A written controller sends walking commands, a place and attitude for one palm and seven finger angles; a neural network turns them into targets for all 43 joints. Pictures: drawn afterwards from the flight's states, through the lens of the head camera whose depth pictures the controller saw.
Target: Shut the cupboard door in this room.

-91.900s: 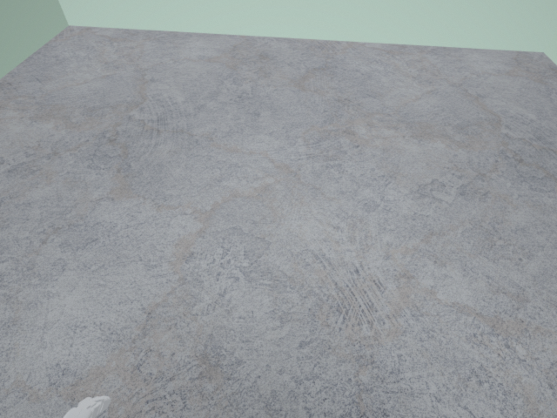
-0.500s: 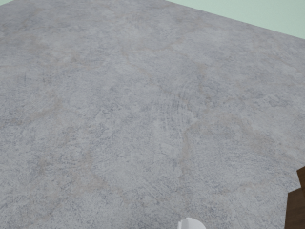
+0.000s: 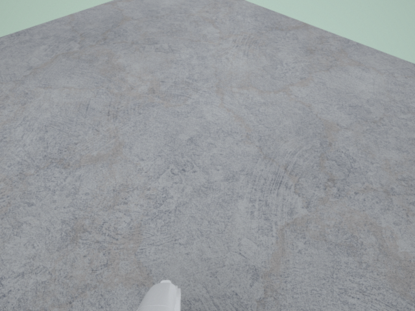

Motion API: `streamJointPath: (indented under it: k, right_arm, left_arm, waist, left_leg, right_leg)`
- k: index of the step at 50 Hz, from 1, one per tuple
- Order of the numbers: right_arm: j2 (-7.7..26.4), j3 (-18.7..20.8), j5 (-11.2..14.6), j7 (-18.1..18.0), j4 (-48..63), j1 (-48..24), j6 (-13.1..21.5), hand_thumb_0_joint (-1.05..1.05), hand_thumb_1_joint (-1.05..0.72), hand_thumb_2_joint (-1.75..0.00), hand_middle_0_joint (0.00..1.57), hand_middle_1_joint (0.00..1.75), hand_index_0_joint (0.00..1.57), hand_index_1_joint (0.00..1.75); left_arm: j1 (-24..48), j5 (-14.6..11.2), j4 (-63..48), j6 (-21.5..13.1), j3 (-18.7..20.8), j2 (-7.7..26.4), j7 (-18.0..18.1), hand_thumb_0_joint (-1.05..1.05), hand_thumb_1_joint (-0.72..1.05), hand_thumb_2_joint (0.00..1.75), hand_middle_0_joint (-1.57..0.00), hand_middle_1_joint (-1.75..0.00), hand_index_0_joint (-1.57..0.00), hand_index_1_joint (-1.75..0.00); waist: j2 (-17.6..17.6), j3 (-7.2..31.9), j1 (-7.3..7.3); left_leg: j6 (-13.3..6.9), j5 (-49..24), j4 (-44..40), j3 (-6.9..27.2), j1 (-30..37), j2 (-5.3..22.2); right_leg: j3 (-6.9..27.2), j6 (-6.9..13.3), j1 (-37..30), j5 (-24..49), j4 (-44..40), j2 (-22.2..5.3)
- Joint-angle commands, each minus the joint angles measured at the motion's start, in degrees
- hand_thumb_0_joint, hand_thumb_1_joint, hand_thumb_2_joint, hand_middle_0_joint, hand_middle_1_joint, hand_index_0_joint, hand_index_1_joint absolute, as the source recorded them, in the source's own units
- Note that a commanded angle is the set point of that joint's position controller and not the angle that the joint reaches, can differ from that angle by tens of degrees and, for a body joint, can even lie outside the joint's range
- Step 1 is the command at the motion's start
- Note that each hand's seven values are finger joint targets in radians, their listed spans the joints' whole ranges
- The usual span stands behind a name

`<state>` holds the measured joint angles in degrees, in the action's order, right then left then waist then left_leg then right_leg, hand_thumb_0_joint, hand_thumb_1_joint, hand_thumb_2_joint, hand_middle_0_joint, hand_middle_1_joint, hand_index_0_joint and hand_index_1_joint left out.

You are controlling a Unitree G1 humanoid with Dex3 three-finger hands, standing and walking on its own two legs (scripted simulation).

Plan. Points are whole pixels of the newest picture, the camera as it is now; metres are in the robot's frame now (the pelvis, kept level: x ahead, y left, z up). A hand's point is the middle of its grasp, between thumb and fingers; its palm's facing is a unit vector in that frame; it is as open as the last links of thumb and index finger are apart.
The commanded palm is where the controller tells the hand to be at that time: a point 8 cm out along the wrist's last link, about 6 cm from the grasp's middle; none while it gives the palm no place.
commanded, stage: walk to a spot facing it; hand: left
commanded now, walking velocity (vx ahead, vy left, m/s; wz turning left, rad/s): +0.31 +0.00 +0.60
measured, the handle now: out of the picture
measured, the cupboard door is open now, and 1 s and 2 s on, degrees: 18 18 18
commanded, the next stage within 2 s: turn to face it in 0.24 s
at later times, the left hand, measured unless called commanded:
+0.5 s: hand (100, 260) +0.25 +0.27 -0.17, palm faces +0.24 -0.95 -0.21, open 7.4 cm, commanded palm none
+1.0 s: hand (121, 224) +0.34 +0.25 -0.18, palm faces +0.02 -0.98 -0.21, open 7.3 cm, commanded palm none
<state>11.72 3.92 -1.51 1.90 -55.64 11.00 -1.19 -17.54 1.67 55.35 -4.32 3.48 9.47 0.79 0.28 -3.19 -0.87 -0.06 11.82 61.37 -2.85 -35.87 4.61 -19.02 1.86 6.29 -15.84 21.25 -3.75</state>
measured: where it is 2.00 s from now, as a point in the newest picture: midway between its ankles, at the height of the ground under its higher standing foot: (193, 285)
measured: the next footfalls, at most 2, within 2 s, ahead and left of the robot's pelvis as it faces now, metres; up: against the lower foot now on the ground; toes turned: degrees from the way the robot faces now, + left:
left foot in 0.22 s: +0.22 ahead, +0.13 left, +0.00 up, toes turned +14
right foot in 0.68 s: +0.34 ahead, -0.06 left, +0.00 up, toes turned +1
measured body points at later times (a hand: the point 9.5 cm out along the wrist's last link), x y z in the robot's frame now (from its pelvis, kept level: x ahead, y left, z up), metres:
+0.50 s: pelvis +0.19 +0.06 +0.00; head +0.23 +0.08 +0.44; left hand +0.23 +0.32 -0.15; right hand +0.31 -0.16 -0.14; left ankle +0.19 +0.12 -0.74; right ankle +0.27 -0.11 -0.67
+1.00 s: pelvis +0.29 +0.06 -0.01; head +0.34 +0.07 +0.44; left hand +0.34 +0.30 -0.16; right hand +0.38 -0.19 -0.14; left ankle +0.31 +0.19 -0.71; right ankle +0.30 -0.06 -0.74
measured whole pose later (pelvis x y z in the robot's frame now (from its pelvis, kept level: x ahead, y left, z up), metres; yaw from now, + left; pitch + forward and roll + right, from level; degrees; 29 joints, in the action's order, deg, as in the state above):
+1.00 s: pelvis +0.29 +0.06 -0.01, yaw -3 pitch +1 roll +0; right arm 11.0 2.3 -0.3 -1.7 -53.1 8.1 -1.9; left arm -14.1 1.5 54.2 2.2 4.3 11.4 0.3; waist -1.4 -3.7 1.4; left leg 3.7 23.0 46.1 0.1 -24.5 2.3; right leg 3.8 1.1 15.9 -13.5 28.0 2.7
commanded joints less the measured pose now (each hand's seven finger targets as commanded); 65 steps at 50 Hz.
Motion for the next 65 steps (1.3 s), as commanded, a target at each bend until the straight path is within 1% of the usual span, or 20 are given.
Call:
streamJointPath:
  k: [1,5,9,10,11,12,15,20,25,32,33,35,37,41,51,52,53,54,58,65]
  right_arm:
    - [0.1,-0.9,0.0,1.5,7.0,-7.0,1.1,0.0,-0.9,-0.9,0.2,0.3,0.2,0.3]
    - [1.7,-1.0,-0.2,1.8,9.2,-10.7,1.7,0.0,-0.9,-0.9,0.2,0.3,0.2,0.3]
    - [6.2,0.3,-0.6,0.7,7.0,2.8,2.2,0.0,-0.9,-0.9,0.2,0.3,0.2,0.3]
    - [12.3,1.8,-1.1,0.1,5.6,10.8,2.4,0.0,-0.9,-0.9,0.2,0.3,0.2,0.3]
    - [19.8,3.4,-1.0,-0.8,5.2,14.6,2.7,0.0,-0.9,-0.9,0.2,0.3,0.2,0.3]
    - [20.3,3.0,0.2,-1.4,4.7,15.3,2.4,0.0,-0.9,-0.9,0.2,0.3,0.2,0.3]
    - [13.1,0.8,0.0,-2.5,8.5,2.3,3.6,0.0,-0.9,-0.9,0.2,0.3,0.2,0.3]
    - [7.5,-1.3,0.4,-3.2,5.6,1.9,4.8,0.0,-0.9,-0.9,0.2,0.3,0.2,0.3]
    - [5.1,-1.8,0.4,-3.6,1.4,4.7,4.5,0.0,-0.9,-0.9,0.2,0.3,0.2,0.3]
    - [7.2,-0.4,0.1,-4.3,0.4,3.5,2.0,0.0,-0.9,-0.9,0.2,0.3,0.2,0.3]
    - [6.6,-0.3,0.4,-4.2,0.7,3.1,1.9,0.0,-0.9,-0.9,0.2,0.3,0.2,0.3]
    - [3.2,-0.5,1.2,-3.8,2.9,3.1,1.6,0.0,-0.9,-0.9,0.2,0.3,0.2,0.3]
    - [4.3,-0.5,1.1,-4.4,3.6,1.0,1.1,0.0,-0.9,-0.9,0.2,0.3,0.2,0.3]
    - [2.6,-0.7,0.7,-3.6,3.5,0.7,0.1,0.0,-0.9,-0.9,0.2,0.3,0.2,0.3]
    - [4.6,-0.4,1.3,-4.1,5.9,3.5,1.0,0.0,-0.9,-0.9,0.2,0.3,0.2,0.3]
    - [7.6,0.0,0.9,-4.3,5.7,5.0,1.7,0.0,-0.9,-0.9,0.2,0.3,0.2,0.3]
    - [13.5,1.0,0.0,-4.4,6.6,5.6,2.0,0.0,-0.9,-0.9,0.2,0.3,0.2,0.3]
    - [15.0,1.2,-0.2,-4.3,7.5,6.2,1.4,0.0,-0.9,-0.9,0.2,0.3,0.2,0.3]
    - [11.0,-0.2,-0.5,-4.7,9.6,-1.4,1.6,0.0,-0.9,-0.9,0.2,0.3,0.2,0.3]
    - [11.4,0.6,-0.3,-4.1,7.3,3.4,1.4,0.0,-0.9,-0.9,0.2,0.3,0.2,0.3]
  left_arm:
    - [-6.3,0.0,-1.1,-1.1,1.2,7.4,0.1,0.0,0.9,0.9,-0.2,-0.3,-0.2,-0.3]
    - [-7.7,0.2,-0.4,-0.5,1.6,9.7,0.1,0.0,0.9,0.9,-0.2,-0.3,-0.2,-0.3]
    - [-4.3,-0.5,-2.1,0.3,2.4,13.6,-0.3,0.0,0.9,0.9,-0.2,-0.3,-0.2,-0.3]
    - [-3.8,-0.6,-3.4,0.5,2.5,12.2,-0.9,0.0,0.9,0.9,-0.2,-0.3,-0.2,-0.3]
    - [-1.7,-1.3,-7.3,0.8,1.8,9.2,-1.7,0.0,0.9,0.9,-0.2,-0.3,-0.2,-0.3]
    - [3.5,-1.2,-10.2,1.1,1.6,10.8,-1.1,0.0,0.9,0.9,-0.2,-0.3,-0.2,-0.3]
    - [1.8,-0.2,-7.8,1.9,2.0,8.1,-1.0,0.0,0.9,0.9,-0.2,-0.3,-0.2,-0.3]
    - [-4.2,0.0,-3.5,3.9,1.0,4.7,-0.9,0.0,0.9,0.9,-0.2,-0.3,-0.2,-0.3]
    - [0.6,-0.4,-2.5,4.8,-0.4,3.6,-0.3,0.0,0.9,0.9,-0.2,-0.3,-0.2,-0.3]
    - [1.5,-0.2,-4.1,5.4,1.1,5.3,-1.2,0.0,0.9,0.9,-0.2,-0.3,-0.2,-0.3]
    - [-1.4,-0.1,-3.3,4.9,1.5,7.0,-1.2,0.0,0.9,0.9,-0.2,-0.3,-0.2,-0.3]
    - [-7.4,-0.2,-1.9,3.7,2.7,13.7,-0.3,0.0,0.9,0.9,-0.2,-0.3,-0.2,-0.3]
    - [-3.0,-0.6,-3.1,4.0,3.1,12.5,0.8,0.0,0.9,0.9,-0.2,-0.3,-0.2,-0.3]
    - [2.3,-0.4,-4.8,4.2,2.8,10.0,0.9,0.0,0.9,0.9,-0.2,-0.3,-0.2,-0.3]
    - [6.3,-0.5,-6.7,5.9,3.9,12.4,-0.3,0.0,0.9,0.9,-0.2,-0.3,-0.2,-0.3]
    - [6.2,-0.9,-7.6,6.3,3.4,10.2,-0.5,0.0,0.9,0.9,-0.2,-0.3,-0.2,-0.3]
    - [4.5,-1.4,-8.8,6.4,2.7,7.1,-1.1,0.0,0.9,0.9,-0.2,-0.3,-0.2,-0.3]
    - [5.4,-0.8,-9.6,6.4,2.7,8.7,-1.3,0.0,0.9,0.9,-0.2,-0.3,-0.2,-0.3]
    - [5.4,-0.5,-8.3,7.3,3.3,9.0,-2.6,0.0,0.9,0.9,-0.2,-0.3,-0.2,-0.3]
    - [9.9,-0.5,-10.6,8.0,2.4,7.7,-3.2,0.0,0.9,0.9,-0.2,-0.3,-0.2,-0.3]
  waist:
    - [-5.9,-0.4,1.94]
    - [-5.9,-0.9,2.52]
    - [-4.7,6.5,-5.01]
    - [4.4,11.9,-8.8]
    - [16.6,14.0,-8.92]
    - [4.4,13.6,-8.57]
    - [5.9,7.0,-2.11]
    - [4.8,8.2,2.41]
    - [5.1,4.6,2.16]
    - [4.9,0.9,2.76]
    - [0.8,2.6,3.96]
    - [-14.8,6.7,5.12]
    - [-11.3,9.0,3.93]
    - [-4.3,9.5,1.36]
    - [-8.0,6.7,-1.15]
    - [-0.5,7.4,-1.45]
    - [16.4,7.6,-1.23]
    - [15.5,6.3,-2.12]
    - [8.0,3.5,1.76]
    - [10.2,4.4,-0.66]
  left_leg:
    - [-0.6,-0.9,-9.8,-1.1,-4.9,1.3]
    - [-2.6,2.8,-19.1,-3.4,-0.8,0.2]
    - [-5.8,2.1,-26.9,-8.0,24.9,-7.3]
    - [-9.0,-0.9,-31.9,4.8,39.3,0.1]
    - [-16.8,-15.0,-37.6,32.9,48.7,17.4]
    - [-18.7,-14.8,-40.5,37.2,45.2,21.0]
    - [-12.6,1.0,-44.4,24.1,26.8,13.6]
    - [-9.7,-21.2,-44.4,11.4,25.1,7.6]
    - [-8.0,-32.5,-43.5,3.6,25.8,7.6]
    - [-6.4,-20.3,-33.6,1.5,23.5,10.6]
    - [-4.0,-15.7,-27.2,-1.0,22.3,7.5]
    - [2.1,25.3,-1.1,-5.1,6.8,-5.2]
    - [2.6,22.2,6.6,3.8,1.5,-2.5]
    - [3.6,13.5,1.2,3.5,5.8,-1.2]
    - [3.4,1.7,-33.3,1.8,25.4,-4.0]
    - [2.0,0.3,-40.5,6.7,32.1,1.7]
    - [-3.7,-6.1,-44.4,20.7,35.8,16.1]
    - [-9.1,-5.5,-46.1,24.6,29.5,23.1]
    - [-8.3,-17.8,-43.0,9.5,26.9,15.8]
    - [-7.6,-20.6,-41.5,0.8,30.9,15.6]
  right_leg:
    - [5.9,3.2,-8.0,27.6,-7.4,-17.2]
    - [4.6,3.1,-12.2,34.2,-3.3,-19.5]
    - [-1.6,0.5,-3.5,43.7,20.1,-17.3]
    - [-1.3,-2.3,9.1,24.8,37.8,-12.8]
    - [4.4,-5.3,29.7,-17.6,56.0,-3.0]
    - [14.3,-4.3,33.3,-18.5,59.0,-2.9]
    - [19.6,-4.5,30.8,-8.1,54.7,-6.5]
    - [18.8,-5.5,24.0,0.8,43.6,-4.0]
    - [18.4,-4.5,18.7,5.2,29.2,-1.1]
    - [15.8,-2.1,7.1,6.7,12.2,2.0]
    - [18.5,-1.2,2.7,16.0,7.4,0.6]
    - [43.2,11.7,-7.8,49.8,0.6,-19.5]
    - [43.5,14.2,-9.1,46.0,0.4,-16.9]
    - [33.7,10.1,-1.5,35.8,0.3,-10.0]
    - [37.1,4.6,12.2,20.0,5.3,-4.5]
    - [34.1,1.9,18.7,10.3,9.9,0.3]
    - [25.5,-1.6,26.8,-10.6,21.1,7.9]
    - [21.2,-2.7,25.7,-20.7,33.5,6.6]
    - [20.4,-4.9,26.7,-11.5,46.3,2.4]
    - [15.9,-5.2,22.7,-8.7,33.4,1.5]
